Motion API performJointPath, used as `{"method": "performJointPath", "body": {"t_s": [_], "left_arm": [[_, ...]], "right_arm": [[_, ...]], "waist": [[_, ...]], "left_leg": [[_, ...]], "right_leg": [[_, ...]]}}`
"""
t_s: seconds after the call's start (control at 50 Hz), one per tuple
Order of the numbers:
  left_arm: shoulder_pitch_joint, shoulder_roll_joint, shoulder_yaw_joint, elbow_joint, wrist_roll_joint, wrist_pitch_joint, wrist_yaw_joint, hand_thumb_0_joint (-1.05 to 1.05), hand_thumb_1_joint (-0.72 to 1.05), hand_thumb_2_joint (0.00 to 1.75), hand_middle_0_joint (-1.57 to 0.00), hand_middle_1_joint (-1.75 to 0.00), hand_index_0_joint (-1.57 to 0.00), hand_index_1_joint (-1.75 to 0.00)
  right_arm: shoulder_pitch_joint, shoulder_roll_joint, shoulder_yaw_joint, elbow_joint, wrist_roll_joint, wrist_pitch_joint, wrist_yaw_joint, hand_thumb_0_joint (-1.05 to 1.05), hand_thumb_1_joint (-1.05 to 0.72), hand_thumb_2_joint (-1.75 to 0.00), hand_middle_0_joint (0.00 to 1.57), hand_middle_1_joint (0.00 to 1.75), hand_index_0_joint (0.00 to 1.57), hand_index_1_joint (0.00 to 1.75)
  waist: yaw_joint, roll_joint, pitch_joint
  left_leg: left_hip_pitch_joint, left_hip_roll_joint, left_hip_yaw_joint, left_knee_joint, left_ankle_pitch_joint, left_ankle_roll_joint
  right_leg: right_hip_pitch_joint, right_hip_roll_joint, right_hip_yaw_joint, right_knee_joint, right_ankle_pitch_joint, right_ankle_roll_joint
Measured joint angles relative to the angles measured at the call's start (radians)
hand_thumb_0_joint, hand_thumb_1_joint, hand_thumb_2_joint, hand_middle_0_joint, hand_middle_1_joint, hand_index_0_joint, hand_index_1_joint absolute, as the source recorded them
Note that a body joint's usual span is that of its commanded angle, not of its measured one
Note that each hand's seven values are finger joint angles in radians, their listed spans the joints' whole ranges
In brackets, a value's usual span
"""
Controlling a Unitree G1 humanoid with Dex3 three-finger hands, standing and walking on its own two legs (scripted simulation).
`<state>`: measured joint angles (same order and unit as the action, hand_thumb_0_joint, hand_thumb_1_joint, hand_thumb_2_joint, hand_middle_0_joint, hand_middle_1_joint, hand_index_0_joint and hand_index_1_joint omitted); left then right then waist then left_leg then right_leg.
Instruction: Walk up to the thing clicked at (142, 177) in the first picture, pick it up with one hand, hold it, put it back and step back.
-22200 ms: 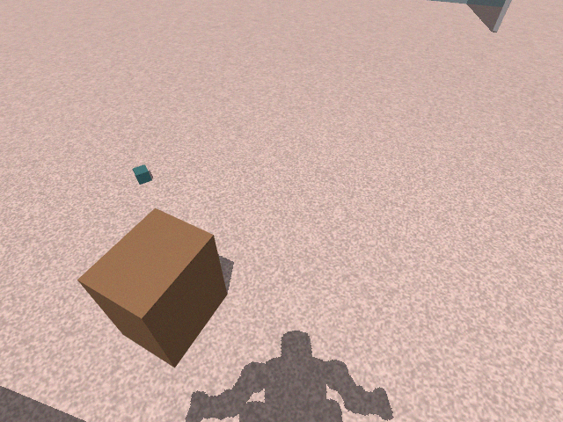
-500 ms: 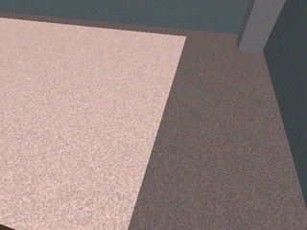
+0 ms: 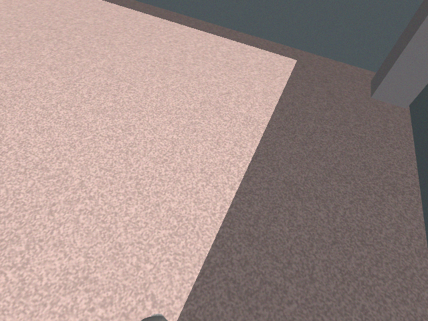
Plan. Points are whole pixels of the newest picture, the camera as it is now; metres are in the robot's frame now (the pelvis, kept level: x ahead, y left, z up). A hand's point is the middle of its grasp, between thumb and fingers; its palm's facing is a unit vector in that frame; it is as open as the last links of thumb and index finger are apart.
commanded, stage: walk up
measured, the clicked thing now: out of the picture -0.20 +1.46 -0.71
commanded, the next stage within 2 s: none
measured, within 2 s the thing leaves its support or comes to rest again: neither
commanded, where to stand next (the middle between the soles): +0.27 -0.04 m, yaw +48 degrees
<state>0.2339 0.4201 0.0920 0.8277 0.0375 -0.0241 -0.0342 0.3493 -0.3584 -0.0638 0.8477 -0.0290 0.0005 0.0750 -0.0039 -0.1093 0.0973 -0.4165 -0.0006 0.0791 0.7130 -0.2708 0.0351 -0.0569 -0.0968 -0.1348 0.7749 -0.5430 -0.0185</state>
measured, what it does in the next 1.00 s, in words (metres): walks ahead, turning left: right foot, then left foot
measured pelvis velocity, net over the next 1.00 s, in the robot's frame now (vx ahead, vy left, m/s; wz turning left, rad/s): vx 0.21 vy -0.08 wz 0.64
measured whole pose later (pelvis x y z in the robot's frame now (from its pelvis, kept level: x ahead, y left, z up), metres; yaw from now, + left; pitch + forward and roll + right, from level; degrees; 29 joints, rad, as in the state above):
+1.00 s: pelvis +0.21 -0.08 +0.00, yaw +37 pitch -2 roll +2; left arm 0.27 0.45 0.06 0.83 0.02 0.01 -0.02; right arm 0.24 -0.42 -0.07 0.80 -0.03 0.02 0.02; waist 0.07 -0.07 0.13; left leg -0.32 -0.03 0.04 0.71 -0.36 0.02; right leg -0.39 -0.21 -0.24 0.81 -0.37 -0.01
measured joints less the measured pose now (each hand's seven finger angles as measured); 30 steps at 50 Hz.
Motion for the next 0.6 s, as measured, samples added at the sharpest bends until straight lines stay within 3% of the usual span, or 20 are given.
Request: {"method": "performJointPath", "body": {"t_s": [0.06, 0.12, 0.2, 0.3, 0.38, 0.42, 0.44, 0.48, 0.52, 0.6], "left_arm": [[-0.057, -0.028, -0.024, -0.020, -0.006, 0.019, -0.006, 0.01, 0.91, 0.90, -0.20, -0.30, -0.20, -0.30], [-0.094, -0.042, -0.053, -0.054, -0.016, 0.014, -0.018, 0.01, 0.91, 0.90, -0.20, -0.30, -0.20, -0.30], [-0.113, -0.040, -0.054, -0.102, -0.018, 0.016, -0.031, 0.01, 0.91, 0.90, -0.20, -0.30, -0.21, -0.30], [-0.101, 0.001, -0.023, -0.108, -0.013, 0.036, -0.032, 0.01, 0.91, 0.90, -0.20, -0.30, -0.21, -0.30], [-0.104, 0.018, -0.004, -0.091, -0.023, 0.033, -0.022, 0.01, 0.91, 0.90, -0.20, -0.30, -0.21, -0.30], [-0.101, 0.022, -0.002, -0.090, -0.027, 0.016, -0.014, 0.01, 0.91, 0.90, -0.20, -0.30, -0.20, -0.30], [-0.105, 0.009, 0.001, -0.084, -0.025, 0.007, -0.007, 0.01, 0.91, 0.90, -0.20, -0.30, -0.20, -0.30], [-0.107, -0.015, -0.011, -0.082, -0.018, 0.004, -0.001, 0.01, 0.91, 0.90, -0.20, -0.30, -0.20, -0.30], [-0.108, -0.034, -0.025, -0.075, -0.014, 0.016, -0.003, 0.01, 0.91, 0.90, -0.20, -0.30, -0.20, -0.30], [-0.064, -0.061, -0.041, -0.056, -0.014, 0.020, 0.000, 0.01, 0.91, 0.90, -0.20, -0.30, -0.21, -0.30]], "right_arm": [[0.006, -0.005, -0.001, -0.038, 0.009, -0.022, -0.025, 0.00, -0.91, -0.90, 0.20, 0.30, 0.21, 0.30], [0.036, 0.002, 0.016, -0.059, 0.021, -0.042, -0.049, 0.00, -0.91, -0.90, 0.20, 0.30, 0.21, 0.30], [0.085, 0.003, 0.031, -0.076, 0.033, -0.071, -0.062, 0.00, -0.90, -0.90, 0.20, 0.30, 0.21, 0.30], [0.125, -0.002, 0.033, -0.096, 0.017, -0.091, -0.068, 0.00, -0.90, -0.90, 0.21, 0.31, 0.21, 0.30], [0.123, -0.036, 0.024, -0.114, 0.004, -0.080, -0.073, 0.00, -0.90, -0.90, 0.21, 0.31, 0.21, 0.30], [0.110, -0.059, 0.016, -0.124, 0.008, -0.066, -0.083, 0.00, -0.90, -0.90, 0.21, 0.31, 0.21, 0.30], [0.085, -0.075, 0.009, -0.119, 0.013, -0.057, -0.089, 0.00, -0.90, -0.90, 0.21, 0.31, 0.21, 0.30], [0.025, -0.092, -0.003, -0.105, 0.018, -0.031, -0.106, 0.01, -0.90, -0.90, 0.20, 0.30, 0.21, 0.30], [-0.011, -0.098, -0.003, -0.098, 0.016, -0.019, -0.113, 0.01, -0.91, -0.90, 0.20, 0.30, 0.21, 0.30], [-0.041, -0.115, -0.003, -0.093, 0.014, -0.014, -0.089, 0.01, -0.91, -0.90, 0.20, 0.30, 0.21, 0.30]], "waist": [[-0.038, 0.007, 0.030], [-0.052, 0.007, 0.033], [-0.051, 0.016, 0.024], [-0.039, 0.013, -0.002], [-0.033, 0.036, -0.010], [-0.024, 0.051, -0.008], [-0.015, 0.082, 0.005], [-0.015, 0.125, 0.034], [-0.006, 0.128, 0.049], [0.034, 0.139, 0.033]], "left_leg": [[0.030, -0.025, -0.036, 0.004, -0.017, 0.017], [0.112, -0.045, -0.078, -0.123, 0.024, 0.010], [0.197, -0.052, -0.148, -0.238, 0.048, -0.002], [0.263, -0.046, -0.216, -0.261, 0.004, -0.028], [0.262, -0.038, -0.271, -0.185, -0.075, -0.061], [0.236, -0.043, -0.295, -0.096, -0.136, -0.076], [0.206, -0.029, -0.301, -0.020, -0.160, -0.070], [0.118, -0.029, -0.276, 0.165, -0.222, -0.039], [0.034, -0.041, -0.189, 0.325, -0.253, -0.029], [-0.056, -0.030, -0.112, 0.420, -0.177, -0.031]], "right_leg": [[-0.169, 0.068, 0.117, 0.335, 0.030, -0.004], [-0.317, 0.079, 0.165, 0.400, 0.111, -0.010], [-0.430, 0.046, 0.201, 0.276, 0.222, 0.007], [-0.470, 0.025, 0.209, 0.089, 0.283, 0.017], [-0.427, 0.043, 0.185, -0.078, 0.334, 0.001], [-0.369, 0.060, 0.180, -0.183, 0.408, -0.010], [-0.365, 0.078, 0.165, -0.172, 0.395, 0.003], [-0.365, 0.079, 0.122, -0.135, 0.360, 0.010], [-0.345, 0.048, 0.097, -0.133, 0.343, 0.004], [-0.296, 0.024, 0.056, -0.191, 0.348, -0.017]]}}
